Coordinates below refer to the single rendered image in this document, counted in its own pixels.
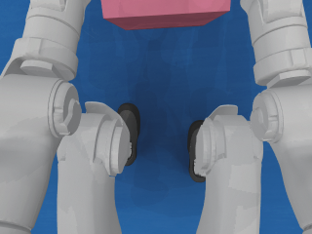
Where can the robot left upper arm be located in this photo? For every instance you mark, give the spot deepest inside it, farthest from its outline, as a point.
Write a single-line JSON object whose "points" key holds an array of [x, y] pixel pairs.
{"points": [[36, 112]]}

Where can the left robot forearm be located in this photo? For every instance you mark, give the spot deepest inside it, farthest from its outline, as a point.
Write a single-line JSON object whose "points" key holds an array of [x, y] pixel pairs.
{"points": [[49, 41]]}

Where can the carton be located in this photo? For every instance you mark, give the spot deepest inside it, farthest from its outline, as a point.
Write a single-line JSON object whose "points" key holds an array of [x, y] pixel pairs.
{"points": [[154, 14]]}

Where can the right robot forearm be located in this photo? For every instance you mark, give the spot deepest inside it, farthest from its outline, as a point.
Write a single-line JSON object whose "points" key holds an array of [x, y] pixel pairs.
{"points": [[280, 40]]}

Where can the right robot thigh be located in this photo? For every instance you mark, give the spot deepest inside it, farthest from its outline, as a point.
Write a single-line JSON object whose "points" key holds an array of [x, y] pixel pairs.
{"points": [[225, 152]]}

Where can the robot right upper arm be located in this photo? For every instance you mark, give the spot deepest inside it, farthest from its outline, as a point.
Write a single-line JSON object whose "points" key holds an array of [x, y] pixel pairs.
{"points": [[282, 116]]}

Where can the robot left foot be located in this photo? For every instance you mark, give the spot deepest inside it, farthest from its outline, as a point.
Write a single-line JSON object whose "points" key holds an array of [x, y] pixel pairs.
{"points": [[130, 114]]}

